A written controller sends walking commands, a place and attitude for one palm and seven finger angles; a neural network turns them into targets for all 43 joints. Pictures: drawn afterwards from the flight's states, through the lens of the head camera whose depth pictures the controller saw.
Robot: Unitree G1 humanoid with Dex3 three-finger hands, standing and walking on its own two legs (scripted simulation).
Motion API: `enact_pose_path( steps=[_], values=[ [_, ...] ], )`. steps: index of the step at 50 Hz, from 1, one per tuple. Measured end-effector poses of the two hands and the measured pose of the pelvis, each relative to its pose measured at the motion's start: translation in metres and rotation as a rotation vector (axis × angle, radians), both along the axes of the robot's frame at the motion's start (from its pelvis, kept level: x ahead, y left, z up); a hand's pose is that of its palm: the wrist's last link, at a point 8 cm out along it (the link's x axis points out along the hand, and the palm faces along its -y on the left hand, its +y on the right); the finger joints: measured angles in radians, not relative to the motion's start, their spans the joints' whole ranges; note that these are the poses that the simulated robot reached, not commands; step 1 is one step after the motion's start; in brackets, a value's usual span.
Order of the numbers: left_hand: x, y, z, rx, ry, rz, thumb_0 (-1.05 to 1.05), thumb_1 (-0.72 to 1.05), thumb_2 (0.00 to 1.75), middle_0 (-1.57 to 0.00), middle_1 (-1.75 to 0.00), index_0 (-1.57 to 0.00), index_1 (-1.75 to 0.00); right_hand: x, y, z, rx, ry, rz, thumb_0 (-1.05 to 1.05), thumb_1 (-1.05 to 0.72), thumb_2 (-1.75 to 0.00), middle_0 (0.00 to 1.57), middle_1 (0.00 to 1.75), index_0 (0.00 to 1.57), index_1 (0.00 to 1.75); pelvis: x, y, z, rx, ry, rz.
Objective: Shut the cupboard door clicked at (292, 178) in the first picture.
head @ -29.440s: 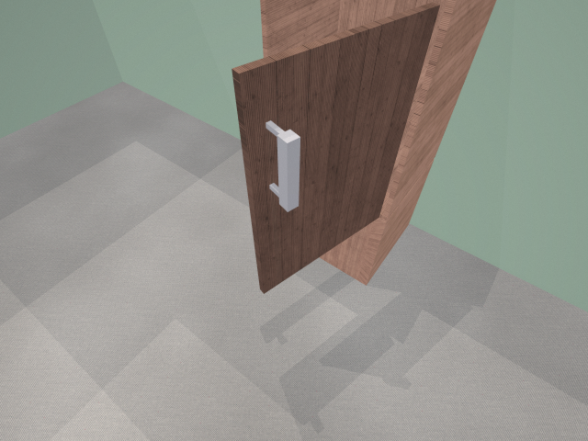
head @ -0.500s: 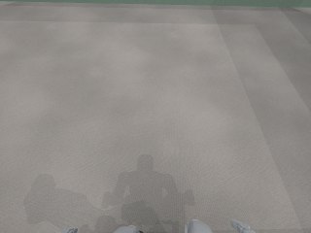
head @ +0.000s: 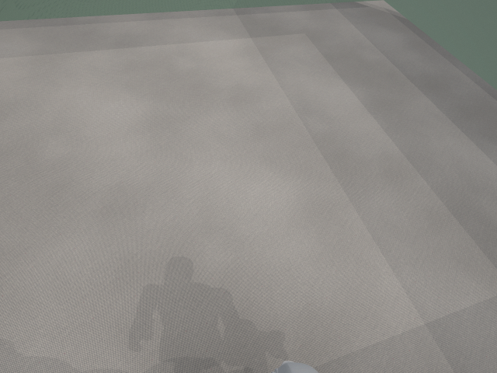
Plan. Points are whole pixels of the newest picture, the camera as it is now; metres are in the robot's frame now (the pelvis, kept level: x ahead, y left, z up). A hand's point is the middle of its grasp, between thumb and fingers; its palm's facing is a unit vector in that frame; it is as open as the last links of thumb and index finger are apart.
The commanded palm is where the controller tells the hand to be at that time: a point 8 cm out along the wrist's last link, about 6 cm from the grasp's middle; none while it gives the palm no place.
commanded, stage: turn to face it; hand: left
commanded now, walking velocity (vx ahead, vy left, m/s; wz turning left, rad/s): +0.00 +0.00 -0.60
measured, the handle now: out of the picture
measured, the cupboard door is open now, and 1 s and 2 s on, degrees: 48 48 48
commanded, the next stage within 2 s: none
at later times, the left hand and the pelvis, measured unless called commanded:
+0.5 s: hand (168, 351) +0.17 +0.15 -0.17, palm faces -0.28 -0.93 -0.22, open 7.4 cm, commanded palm none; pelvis +0.03 -0.01 +0.00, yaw -18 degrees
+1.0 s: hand (204, 305) +0.25 +0.10 -0.16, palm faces -0.57 -0.77 -0.27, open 7.4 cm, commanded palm none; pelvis +0.03 +0.00 -0.02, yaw -37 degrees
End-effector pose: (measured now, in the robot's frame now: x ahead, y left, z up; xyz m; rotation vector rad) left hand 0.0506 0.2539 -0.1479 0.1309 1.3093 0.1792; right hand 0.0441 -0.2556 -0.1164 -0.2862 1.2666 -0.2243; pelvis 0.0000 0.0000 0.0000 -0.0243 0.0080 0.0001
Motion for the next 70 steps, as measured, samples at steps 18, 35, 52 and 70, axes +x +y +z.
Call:
enact_pose_path(
  steps=[18, 35, 52, 70],
  values=[
    [0.128, -0.057, 0.022, 0.059, -0.18, -0.32, 0.0, 0.91, 0.9, -0.2, -0.3, -0.2, -0.3, -0.031, -0.033, -0.027, 0.074, -0.019, -0.26, 0.01, -0.91, -0.9, 0.2, 0.3, 0.2, 0.3, 0.017, -0.025, -0.009, 0.007, -0.014, -0.23],
    [0.163, -0.036, -0.002, -0.032, -0.057, -0.462, 0.01, 0.9, 0.9, -0.2, -0.3, -0.2, -0.3, -0.033, 0.011, 0.008, -0.015, -0.109, -0.372, 0.01, -0.91, -0.9, 0.2, 0.3, 0.2, 0.3, 0.042, 0.015, -0.003, -0.013, -0.003, -0.446],
    [0.221, -0.122, 0.023, 0.022, -0.194, -0.756, 0.0, 0.91, 0.9, -0.2, -0.3, -0.19, -0.3, -0.152, 0.016, -0.032, 0.064, 0.012, -0.709, 0.01, -0.91, -0.9, 0.2, 0.3, 0.2, 0.3, 0.029, -0.004, -0.013, -0.002, -0.008, -0.659],
    [0.256, -0.137, -0.001, -0.04, -0.052, -0.906, 0.01, 0.9, 0.9, -0.2, -0.3, -0.2, -0.3, -0.127, 0.052, 0.004, -0.023, -0.09, -0.828, 0.01, -0.91, -0.9, 0.2, 0.3, 0.2, 0.3, 0.062, 0.011, -0.003, -0.007, 0.007, -0.881]
  ],
)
